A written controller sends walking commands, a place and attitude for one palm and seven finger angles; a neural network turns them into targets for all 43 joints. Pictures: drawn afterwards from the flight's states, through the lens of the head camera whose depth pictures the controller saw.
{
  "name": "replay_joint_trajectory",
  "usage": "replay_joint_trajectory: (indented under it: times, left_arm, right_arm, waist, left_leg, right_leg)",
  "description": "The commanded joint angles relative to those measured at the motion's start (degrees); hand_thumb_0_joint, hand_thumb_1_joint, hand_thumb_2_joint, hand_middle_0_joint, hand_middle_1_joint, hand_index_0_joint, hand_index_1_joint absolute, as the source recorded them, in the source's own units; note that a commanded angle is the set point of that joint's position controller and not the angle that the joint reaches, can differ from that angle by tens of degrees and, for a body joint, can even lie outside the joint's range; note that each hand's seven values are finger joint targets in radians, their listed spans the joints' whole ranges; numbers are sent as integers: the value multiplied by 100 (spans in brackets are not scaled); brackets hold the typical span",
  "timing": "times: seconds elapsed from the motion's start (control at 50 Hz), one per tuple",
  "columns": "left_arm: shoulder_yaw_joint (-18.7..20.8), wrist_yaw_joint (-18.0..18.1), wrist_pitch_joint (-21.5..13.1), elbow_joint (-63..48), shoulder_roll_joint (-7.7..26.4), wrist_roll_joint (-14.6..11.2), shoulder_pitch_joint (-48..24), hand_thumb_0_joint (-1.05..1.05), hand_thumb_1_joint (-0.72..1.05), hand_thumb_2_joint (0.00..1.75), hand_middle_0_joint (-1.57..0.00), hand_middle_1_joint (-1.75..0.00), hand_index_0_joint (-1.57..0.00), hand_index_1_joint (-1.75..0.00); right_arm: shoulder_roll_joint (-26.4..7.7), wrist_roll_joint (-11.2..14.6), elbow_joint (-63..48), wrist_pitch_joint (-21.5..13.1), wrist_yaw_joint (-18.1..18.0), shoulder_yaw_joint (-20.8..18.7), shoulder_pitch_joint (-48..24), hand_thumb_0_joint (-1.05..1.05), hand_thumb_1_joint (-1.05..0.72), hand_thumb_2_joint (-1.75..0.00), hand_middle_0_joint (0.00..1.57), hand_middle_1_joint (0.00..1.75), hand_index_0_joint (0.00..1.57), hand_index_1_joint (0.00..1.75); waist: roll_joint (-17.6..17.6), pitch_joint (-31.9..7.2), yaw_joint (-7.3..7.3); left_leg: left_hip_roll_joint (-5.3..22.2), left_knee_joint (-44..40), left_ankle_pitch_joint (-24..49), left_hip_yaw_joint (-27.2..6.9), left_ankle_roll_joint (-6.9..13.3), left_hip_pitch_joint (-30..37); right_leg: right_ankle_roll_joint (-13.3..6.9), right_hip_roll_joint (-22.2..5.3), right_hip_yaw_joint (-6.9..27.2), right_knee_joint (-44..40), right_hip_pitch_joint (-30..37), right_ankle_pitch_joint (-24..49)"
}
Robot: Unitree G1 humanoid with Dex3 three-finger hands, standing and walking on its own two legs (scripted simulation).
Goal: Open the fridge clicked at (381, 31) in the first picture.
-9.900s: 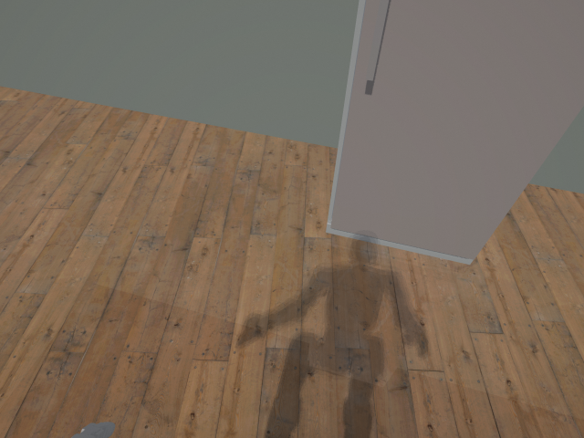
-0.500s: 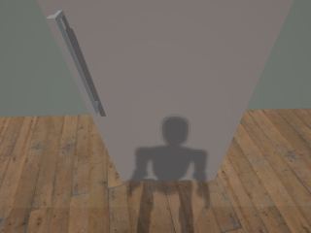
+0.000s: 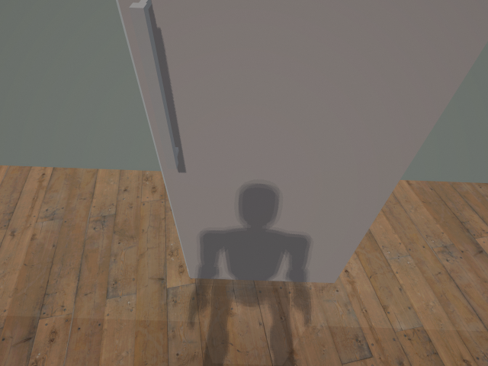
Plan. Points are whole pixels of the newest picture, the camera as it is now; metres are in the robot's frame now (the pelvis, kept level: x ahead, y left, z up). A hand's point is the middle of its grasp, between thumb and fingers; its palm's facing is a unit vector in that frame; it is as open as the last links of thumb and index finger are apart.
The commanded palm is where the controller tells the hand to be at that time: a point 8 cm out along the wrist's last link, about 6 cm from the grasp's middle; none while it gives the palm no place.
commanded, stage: come to a stop and stand still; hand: left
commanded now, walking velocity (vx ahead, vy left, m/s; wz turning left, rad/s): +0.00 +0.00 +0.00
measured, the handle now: (161, 97) +0.51 +0.20 +0.17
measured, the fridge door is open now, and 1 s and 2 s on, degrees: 0 0 0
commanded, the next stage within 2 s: look again from close up in 0.30 s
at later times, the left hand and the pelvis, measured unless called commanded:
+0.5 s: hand out of the picture +0.01 +0.18 -0.17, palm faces +0.03 -0.97 -0.24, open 7.4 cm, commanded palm none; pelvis -0.01 +0.00 -0.01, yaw +1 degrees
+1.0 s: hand out of the picture -0.03 +0.17 -0.17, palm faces +0.04 -0.97 -0.23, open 7.4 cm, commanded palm none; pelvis -0.04 -0.02 +0.00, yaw +1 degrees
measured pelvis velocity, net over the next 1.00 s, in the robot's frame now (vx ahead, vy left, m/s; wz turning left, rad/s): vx -0.04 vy -0.02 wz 0.02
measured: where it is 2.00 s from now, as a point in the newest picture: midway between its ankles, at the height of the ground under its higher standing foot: outside the picture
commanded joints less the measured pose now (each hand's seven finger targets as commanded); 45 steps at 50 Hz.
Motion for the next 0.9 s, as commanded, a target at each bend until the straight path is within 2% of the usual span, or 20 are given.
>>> replay_joint_trajectory:
  times: [0.0, 0.14, 0.16, 0.18, 0.2, 0.22, 0.24, 0.28, 0.3, 0.34, 0.36, 0.4, 0.46, 0.5, 0.54, 0.6, 0.68, 0.82, 0.88]
  left_arm:
    - [105, 43, -133, -142, 523, 0, 197, 0, 90, 90, -20, -30, -20, -30]
    - [86, 54, -146, -79, 493, -13, 216, 0, 90, 90, -20, -30, -20, -30]
    - [28, 312, -265, 66, 642, 37, 699, 0, 90, 90, -20, -30, -20, -30]
    - [50, 251, -376, -57, 904, 43, 564, 0, 90, 90, -20, -30, -20, -30]
    - [68, 211, -380, -201, 831, 17, 548, 0, 90, 90, -20, -30, -20, -30]
    - [45, 180, -337, -278, 728, 2, 454, 0, 90, 90, -20, -30, -20, -30]
    - [40, 158, -301, -336, 647, 3, 391, 0, 90, 90, -20, -30, -20, -30]
    - [36, 119, -242, -409, 643, 20, 255, 0, 90, 90, -20, -30, -20, -30]
    - [34, 106, -215, -452, 629, 20, 207, 0, 90, 90, -20, -30, -20, -30]
    - [39, 88, -202, -511, 681, 16, 202, 0, 90, 90, -20, -30, -20, -30]
    - [49, 83, -202, -543, 705, 14, 191, 0, 90, 90, -20, -30, -20, -30]
    - [75, 76, -214, -603, 764, 19, 186, 0, 90, 90, -20, -30, -20, -30]
    - [84, 63, -216, -678, 830, 11, 178, 0, 90, 90, -20, -30, -20, -30]
    - [100, 59, -223, -730, 870, 14, 164, 0, 90, 90, -20, -30, -20, -30]
    - [105, 50, -228, -746, 912, 9, 159, 0, 90, 90, -20, -30, -20, -30]
    - [114, 42, -236, -775, 956, 11, 141, 0, 90, 90, -20, -30, -20, -30]
    - [118, 33, -231, -756, 968, 12, 160, 0, 90, 90, -20, -30, -20, -30]
    - [126, 18, -230, -687, 987, 5, 208, 0, 90, 90, -20, -30, -20, -30]
    - [117, 19, -236, -639, 949, 4, 251, 0, 90, 90, -20, -30, -20, -30]
  right_arm:
    - [-539, -15, -66, -107, -20, -62, 348, 0, -90, -90, 20, 30, 20, 30]
    - [-478, -19, 38, -118, -35, -46, 485, 0, -90, -90, 20, 30, 20, 30]
    - [-709, 23, -360, -197, 25, -37, 52, 0, -90, -90, 20, 30, 20, 30]
    - [-610, -5, -537, -207, 40, 1, 164, 0, -90, -90, 20, 30, 20, 30]
    - [-502, -41, -472, -257, 35, -31, 723, 0, -90, -90, 20, 30, 20, 30]
    - [-582, -41, -456, -262, -5, -55, 756, 0, -90, -90, 20, 30, 20, 30]
    - [-613, -34, -479, -235, -33, -68, 696, 0, -90, -90, 20, 30, 20, 30]
    - [-628, -45, -568, -181, -36, -69, 578, 0, -90, -90, 20, 30, 20, 30]
    - [-641, -44, -600, -151, -29, -67, 512, 0, -90, -90, 20, 30, 20, 30]
    - [-665, -48, -644, -130, 2, -68, 473, 0, -90, -90, 20, 30, 20, 30]
    - [-683, -50, -661, -126, 12, -71, 466, 0, -90, -90, 20, 30, 20, 30]
    - [-692, -60, -641, -139, 24, -75, 507, 0, -90, -90, 20, 30, 20, 30]
    - [-744, -64, -647, -129, 37, -79, 492, 0, -90, -90, 20, 30, 20, 30]
    - [-777, -71, -638, -138, 46, -79, 489, 0, -90, -90, 20, 30, 20, 30]
    - [-807, -72, -629, -126, 53, -75, 486, 0, -90, -90, 20, 30, 20, 30]
    - [-855, -70, -591, -141, 60, -67, 493, 0, -90, -90, 20, 30, 20, 30]
    - [-855, -76, -533, -122, 67, -61, 477, 0, -90, -90, 20, 30, 20, 30]
    - [-882, -74, -411, -105, 78, -43, 534, 0, -90, -90, 20, 30, 20, 30]
    - [-847, -70, -344, -111, 76, -39, 606, 0, -90, -90, 20, 30, 20, 30]
  waist:
    - [173, 89, -49]
    - [230, 205, -62]
    - [195, 109, 55]
    - [295, -101, -135]
    - [355, -871, -228]
    - [414, -1114, -196]
    - [438, -952, -173]
    - [261, -323, -152]
    - [96, 73, -133]
    - [7, 355, -136]
    - [89, 439, -138]
    - [113, 367, -143]
    - [-57, 422, -148]
    - [116, 369, -139]
    - [-53, 367, -158]
    - [81, 281, -154]
    - [50, 385, -139]
    - [43, 355, -135]
    - [21, 260, -136]
  left_leg:
    - [612, -764, 795, -510, 67, -341]
    - [593, -775, 832, -461, 36, -369]
    - [700, 314, 1769, -218, -62, -564]
    - [397, 288, 1835, -197, -106, -534]
    - [421, 153, 1752, -321, -58, -336]
    - [544, 234, 2420, -410, 2, -209]
    - [610, 210, 2591, -451, 31, -202]
    - [611, 49, 1999, -514, 85, -500]
    - [580, -102, 1417, -545, 97, -752]
    - [486, -296, 529, -598, 114, -952]
    - [455, -381, 245, -619, 122, -1012]
    - [442, -432, 212, -630, 126, -984]
    - [401, -483, -68, -602, 123, -964]
    - [404, -521, -36, -590, 119, -924]
    - [383, -523, -141, -573, 103, -913]
    - [415, -572, -99, -583, 92, -881]
    - [413, -630, -237, -579, 78, -914]
    - [393, -661, -413, -563, 52, -984]
    - [423, -668, -302, -565, 56, -908]
  right_leg:
    - [-210, -230, 200, -375, 301, 556]
    - [-223, -218, 200, -405, 336, 635]
    - [-351, -453, 407, -30, 327, 2152]
    - [-420, -611, 252, 245, 504, 3519]
    - [-478, -524, 259, 679, 837, 2999]
    - [-456, -406, 139, 738, 862, 2417]
    - [-434, -296, 61, 651, 670, 1687]
    - [-412, -192, 35, 456, 328, 869]
    - [-400, -185, 73, 319, 179, 542]
    - [-402, -181, 208, 106, 40, 75]
    - [-411, -171, 264, 24, -14, -133]
    - [-414, -164, 260, 11, 59, -105]
    - [-417, -193, 333, -173, -30, -382]
    - [-422, -201, 347, -203, 6, -354]
    - [-422, -216, 399, -295, -36, -514]
    - [-419, -221, 386, -322, 33, -456]
    - [-424, -241, 406, -451, -31, -646]
    - [-415, -268, 458, -572, -38, -904]
    - [-418, -263, 435, -563, 5, -804]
